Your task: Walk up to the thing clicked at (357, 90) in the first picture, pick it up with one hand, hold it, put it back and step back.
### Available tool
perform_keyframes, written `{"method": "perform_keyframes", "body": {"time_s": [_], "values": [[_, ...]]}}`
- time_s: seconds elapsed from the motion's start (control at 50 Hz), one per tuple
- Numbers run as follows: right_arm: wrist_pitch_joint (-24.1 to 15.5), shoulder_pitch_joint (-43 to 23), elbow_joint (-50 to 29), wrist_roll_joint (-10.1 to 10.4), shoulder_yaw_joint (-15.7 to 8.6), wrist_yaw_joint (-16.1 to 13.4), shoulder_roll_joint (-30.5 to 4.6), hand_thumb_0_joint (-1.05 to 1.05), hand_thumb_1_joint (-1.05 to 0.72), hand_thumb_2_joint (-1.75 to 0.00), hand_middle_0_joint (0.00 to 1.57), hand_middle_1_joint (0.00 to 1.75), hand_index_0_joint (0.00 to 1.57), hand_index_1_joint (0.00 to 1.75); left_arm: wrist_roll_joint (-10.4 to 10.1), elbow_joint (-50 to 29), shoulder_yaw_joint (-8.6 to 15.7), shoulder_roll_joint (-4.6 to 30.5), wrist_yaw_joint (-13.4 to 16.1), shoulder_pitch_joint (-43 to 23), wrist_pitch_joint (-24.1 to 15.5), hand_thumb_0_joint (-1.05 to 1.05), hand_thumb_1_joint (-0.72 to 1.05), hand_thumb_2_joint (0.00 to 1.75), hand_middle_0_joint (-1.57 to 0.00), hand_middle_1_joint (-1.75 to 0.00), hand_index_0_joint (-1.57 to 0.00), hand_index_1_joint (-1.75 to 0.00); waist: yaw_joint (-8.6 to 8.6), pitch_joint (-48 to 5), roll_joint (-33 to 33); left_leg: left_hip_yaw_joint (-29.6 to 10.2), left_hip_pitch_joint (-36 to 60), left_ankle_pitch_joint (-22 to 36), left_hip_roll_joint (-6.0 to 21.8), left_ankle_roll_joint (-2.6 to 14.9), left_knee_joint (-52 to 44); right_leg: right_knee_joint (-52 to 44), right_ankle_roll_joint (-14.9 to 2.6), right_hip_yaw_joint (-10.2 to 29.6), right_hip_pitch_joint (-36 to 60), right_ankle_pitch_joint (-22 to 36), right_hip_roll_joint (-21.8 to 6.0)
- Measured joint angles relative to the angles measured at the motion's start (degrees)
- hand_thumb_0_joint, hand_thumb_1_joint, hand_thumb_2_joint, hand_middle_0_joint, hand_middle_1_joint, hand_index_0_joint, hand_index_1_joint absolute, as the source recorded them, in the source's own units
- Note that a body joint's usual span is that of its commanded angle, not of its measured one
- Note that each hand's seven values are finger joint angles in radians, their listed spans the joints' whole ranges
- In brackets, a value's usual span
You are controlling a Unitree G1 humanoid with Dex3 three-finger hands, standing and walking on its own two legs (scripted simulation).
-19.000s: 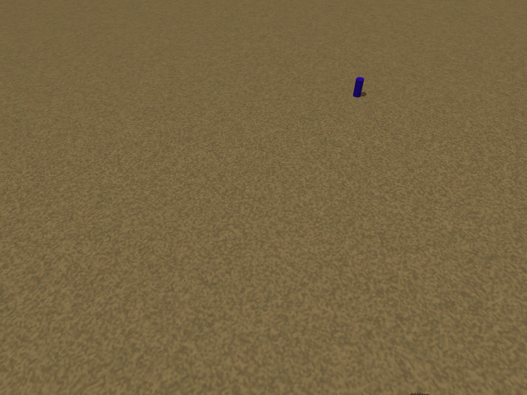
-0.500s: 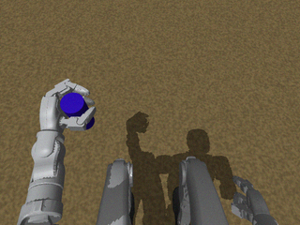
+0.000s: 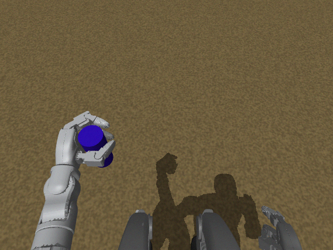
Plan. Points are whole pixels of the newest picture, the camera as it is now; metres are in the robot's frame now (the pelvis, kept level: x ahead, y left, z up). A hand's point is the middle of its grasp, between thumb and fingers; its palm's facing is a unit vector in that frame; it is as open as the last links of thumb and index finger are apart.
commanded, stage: lift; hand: left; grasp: from the side
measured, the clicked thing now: (97, 148) +0.35 +0.19 +0.00
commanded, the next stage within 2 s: hold in 0.90 s
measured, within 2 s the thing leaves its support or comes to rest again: neither
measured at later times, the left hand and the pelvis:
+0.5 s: hand (92, 127) +0.36 +0.18 +0.10, palm faces +0.02 -1.00 -0.02, open 7.1 cm; pelvis +0.02 +0.00 +0.06, yaw +0 degrees
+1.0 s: hand (94, 111) +0.37 +0.17 +0.13, palm faces +0.00 -1.00 -0.01, open 7.1 cm; pelvis +0.04 +0.00 +0.09, yaw +0 degrees
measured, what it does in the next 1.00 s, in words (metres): rises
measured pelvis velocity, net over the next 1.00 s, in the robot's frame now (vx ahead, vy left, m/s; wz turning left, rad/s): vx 0.04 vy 0.00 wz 0.00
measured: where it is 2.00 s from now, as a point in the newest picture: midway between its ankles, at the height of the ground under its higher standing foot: outside the picture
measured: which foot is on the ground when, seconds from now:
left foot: down 0.00-1.00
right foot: down 0.00-1.00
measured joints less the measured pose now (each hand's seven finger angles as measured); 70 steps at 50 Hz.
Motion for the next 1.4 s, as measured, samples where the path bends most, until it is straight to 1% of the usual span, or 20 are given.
{"method": "perform_keyframes", "body": {"time_s": [0.06, 0.14, 0.28, 0.4, 0.54, 0.62, 0.8, 0.94, 1.06, 1.4], "values": [[-0.2, 0.5, 0.4, -0.1, 0.0, 0.0, -0.1, 0.0, -0.89, -0.89, 0.2, 0.3, 0.21, 0.3, 0.0, 0.1, -0.2, -0.4, -0.4, 0.7, -0.3, 0.04, -0.03, 1.09, -0.87, -1.05, -0.91, -1.06, 0.03, 0.4, 0.0, 0.2, 2.9, 0.8, 0.0, 0.05, -2.6, -2.6, 0.07, 0.1, 2.9, 0.8, 0.1], [0.0, 1.2, 0.6, -0.3, 0.1, 0.0, 0.1, 0.0, -0.9, -0.89, 0.2, 0.3, 0.21, 0.3, 0.0, 0.2, -0.3, -0.9, -0.1, 1.6, -0.5, 0.04, -0.03, 1.09, -0.87, -1.05, -0.9, -1.06, 0.2, 0.9, -0.1, 0.5, 6.6, 1.7, 0.0, 0.09, -5.8, -5.7, 0.13, 0.4, 6.4, 1.7, 0.1], [-0.2, 1.8, 0.9, -0.7, 0.6, -0.2, 0.9, 0.0, -0.9, -0.89, 0.2, 0.3, 0.21, 0.3, 0.4, 1.8, -0.5, -1.1, 0.3, 0.8, -1.2, 0.04, -0.03, 1.09, -0.87, -1.05, -0.9, -1.06, 0.36, 2.2, -0.1, 0.9, 11.8, 3.2, -0.1, 0.18, -10.4, -10.2, 0.24, 0.6, 11.5, 3.1, 0.1], [-0.1, 2.2, 1.1, -0.9, 0.8, -0.2, 1.3, 0.01, -0.9, -0.89, 0.2, 0.3, 0.21, 0.3, 0.5, 2.8, -0.9, -1.5, -0.2, 0.6, -1.3, 0.04, -0.03, 1.09, -0.87, -1.05, -0.9, -1.06, 0.4, 3.0, 0.0, 1.2, 16.1, 4.3, 0.0, 0.23, -14.2, -14.0, 0.32, 0.8, 15.8, 4.3, 0.2], [0.1, 2.6, 1.7, -1.1, 0.8, -0.2, 1.4, 0.0, -0.89, -0.89, 0.2, 0.3, 0.21, 0.3, 0.4, 4.4, -0.7, -1.7, -0.7, 0.8, -1.9, 0.04, -0.03, 1.09, -0.87, -1.06, -0.9, -1.07, 0.35, 3.6, -0.3, 1.6, 20.1, 5.2, 0.0, 0.16, -18.0, -17.5, 0.3, 1.1, 19.6, 5.2, 0.3], [0.2, 3.0, 2.2, -1.2, 0.8, -0.5, 1.4, 0.0, -0.89, -0.89, 0.2, 0.3, 0.21, 0.3, -0.1, 4.7, -0.7, -1.8, -1.3, 0.8, -2.3, 0.04, -0.03, 1.09, -0.86, -1.06, -0.9, -1.07, 0.4, 4.1, -0.3, 1.6, 22.3, 5.4, 0.1, 0.15, -19.6, -19.2, 0.3, 1.1, 21.8, 5.5, 0.3], [0.9, 3.5, 2.9, -1.4, 0.6, -0.6, 1.3, 0.0, -0.89, -0.89, 0.2, 0.3, 0.21, 0.3, -0.1, 6.0, -0.8, -2.0, -2.2, 0.4, -2.6, 0.04, -0.03, 1.09, -0.86, -1.06, -0.9, -1.07, 0.42, 4.5, -0.2, 1.8, 26.4, 6.0, 0.2, -0.03, -22.9, -22.3, 0.18, 1.2, 25.7, 5.9, 0.5], [1.5, 3.5, 2.9, -1.5, 0.3, -0.5, 1.2, 0.0, -0.89, -0.89, 0.2, 0.3, 0.21, 0.3, -0.3, 6.9, -0.3, -2.6, -2.4, -0.1, -2.9, 0.04, -0.03, 1.09, -0.86, -1.06, -0.9, -1.07, 0.49, 4.9, -0.4, 1.9, 28.8, 6.5, 0.2, -0.21, -25.0, -24.1, 0.03, 1.3, 28.0, 6.3, 0.6], [1.7, 3.2, 2.8, -1.5, 0.2, -0.5, 1.1, 0.0, -0.89, -0.89, 0.2, 0.3, 0.21, 0.3, -0.3, 6.8, -0.5, -2.7, -3.0, 0.4, -2.9, 0.04, -0.03, 1.09, -0.86, -1.06, -0.9, -1.07, 0.6, 5.4, -0.3, 1.9, 30.6, 7.0, 0.3, -0.33, -26.4, -25.4, -0.07, 1.3, 29.6, 6.8, 0.6], [2.2, 2.8, 3.0, -1.6, 0.3, -0.4, 1.2, 0.0, -0.9, -0.89, 0.2, 0.3, 0.21, 0.3, 0.1, 7.0, -1.1, -3.3, -2.3, 1.1, -3.1, 0.04, -0.03, 1.09, -0.86, -1.07, -0.9, -1.08, 0.87, 6.2, -0.3, 2.0, 34.5, 8.7, 0.1, -0.57, -29.7, -28.1, -0.3, 1.3, 33.3, 8.1, 0.6]]}}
